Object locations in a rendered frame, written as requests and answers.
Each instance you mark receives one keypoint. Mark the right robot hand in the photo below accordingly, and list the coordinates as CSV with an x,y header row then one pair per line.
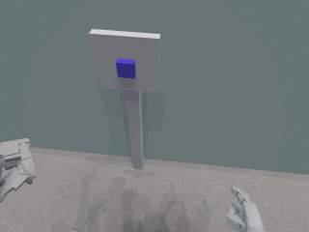
x,y
248,215

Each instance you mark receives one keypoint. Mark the panel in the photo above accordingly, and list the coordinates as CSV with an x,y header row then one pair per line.
x,y
110,45

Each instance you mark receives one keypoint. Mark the left robot hand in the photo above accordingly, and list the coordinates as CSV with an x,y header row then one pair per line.
x,y
16,155

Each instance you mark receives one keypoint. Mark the button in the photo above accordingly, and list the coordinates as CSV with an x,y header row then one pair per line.
x,y
126,68

